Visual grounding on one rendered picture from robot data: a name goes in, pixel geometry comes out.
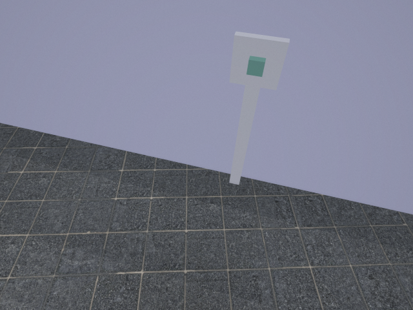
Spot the button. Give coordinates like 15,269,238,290
247,56,266,77

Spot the panel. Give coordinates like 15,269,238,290
229,32,290,185

